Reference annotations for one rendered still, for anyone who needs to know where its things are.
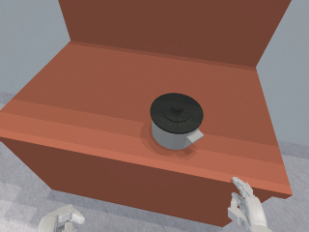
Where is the pot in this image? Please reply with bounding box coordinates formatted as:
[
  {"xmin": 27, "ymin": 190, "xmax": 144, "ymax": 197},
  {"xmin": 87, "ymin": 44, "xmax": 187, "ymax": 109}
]
[{"xmin": 152, "ymin": 101, "xmax": 204, "ymax": 150}]

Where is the lid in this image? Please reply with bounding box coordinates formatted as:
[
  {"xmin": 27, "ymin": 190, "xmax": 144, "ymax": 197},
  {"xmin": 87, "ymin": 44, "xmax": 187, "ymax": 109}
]
[{"xmin": 150, "ymin": 93, "xmax": 204, "ymax": 134}]

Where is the left robot hand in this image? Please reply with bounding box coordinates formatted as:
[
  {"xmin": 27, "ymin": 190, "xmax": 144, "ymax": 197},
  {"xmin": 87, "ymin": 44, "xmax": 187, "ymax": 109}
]
[{"xmin": 36, "ymin": 204, "xmax": 85, "ymax": 232}]

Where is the table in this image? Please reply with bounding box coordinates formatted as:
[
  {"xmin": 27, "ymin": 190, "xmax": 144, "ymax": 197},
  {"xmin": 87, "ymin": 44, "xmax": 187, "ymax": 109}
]
[{"xmin": 0, "ymin": 0, "xmax": 293, "ymax": 227}]

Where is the knob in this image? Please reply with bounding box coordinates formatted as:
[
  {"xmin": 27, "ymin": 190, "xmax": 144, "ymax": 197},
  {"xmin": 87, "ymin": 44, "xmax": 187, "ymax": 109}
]
[{"xmin": 171, "ymin": 101, "xmax": 184, "ymax": 113}]

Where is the right robot hand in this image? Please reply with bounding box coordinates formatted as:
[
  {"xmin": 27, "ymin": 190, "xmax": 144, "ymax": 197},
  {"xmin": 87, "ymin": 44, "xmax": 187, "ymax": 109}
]
[{"xmin": 228, "ymin": 176, "xmax": 267, "ymax": 230}]

